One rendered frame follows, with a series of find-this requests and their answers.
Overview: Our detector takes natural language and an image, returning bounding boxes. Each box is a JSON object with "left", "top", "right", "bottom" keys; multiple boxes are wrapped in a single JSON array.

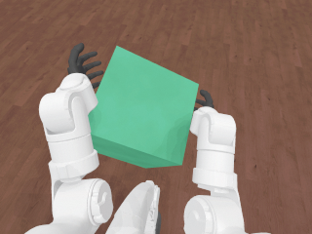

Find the left robot upper arm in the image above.
[{"left": 24, "top": 178, "right": 114, "bottom": 234}]

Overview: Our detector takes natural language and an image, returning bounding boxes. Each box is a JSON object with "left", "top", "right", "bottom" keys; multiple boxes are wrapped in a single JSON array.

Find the left robot shin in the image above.
[{"left": 144, "top": 180, "right": 158, "bottom": 234}]

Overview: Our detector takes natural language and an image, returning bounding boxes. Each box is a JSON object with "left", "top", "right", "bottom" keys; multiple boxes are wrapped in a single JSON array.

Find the robot left forearm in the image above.
[{"left": 39, "top": 73, "right": 99, "bottom": 215}]

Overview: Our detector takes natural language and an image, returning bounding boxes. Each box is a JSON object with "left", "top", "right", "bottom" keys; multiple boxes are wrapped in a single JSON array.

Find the right robot hand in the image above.
[{"left": 192, "top": 90, "right": 215, "bottom": 118}]

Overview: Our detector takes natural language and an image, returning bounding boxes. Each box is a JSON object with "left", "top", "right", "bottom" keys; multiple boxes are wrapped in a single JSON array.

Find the right robot upper arm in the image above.
[{"left": 183, "top": 195, "right": 271, "bottom": 234}]

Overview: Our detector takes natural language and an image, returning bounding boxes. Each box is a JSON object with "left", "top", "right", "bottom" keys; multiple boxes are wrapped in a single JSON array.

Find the robot left thigh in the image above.
[{"left": 105, "top": 182, "right": 160, "bottom": 234}]

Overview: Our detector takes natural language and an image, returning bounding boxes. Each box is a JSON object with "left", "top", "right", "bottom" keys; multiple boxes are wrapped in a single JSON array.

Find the carton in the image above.
[{"left": 88, "top": 46, "right": 199, "bottom": 169}]

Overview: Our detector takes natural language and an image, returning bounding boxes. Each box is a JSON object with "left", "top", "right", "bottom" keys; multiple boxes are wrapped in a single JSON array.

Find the robot right forearm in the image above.
[{"left": 189, "top": 106, "right": 242, "bottom": 213}]

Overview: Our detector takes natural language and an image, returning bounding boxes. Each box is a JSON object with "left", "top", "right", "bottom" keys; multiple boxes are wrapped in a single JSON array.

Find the left robot hand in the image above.
[{"left": 67, "top": 43, "right": 104, "bottom": 89}]

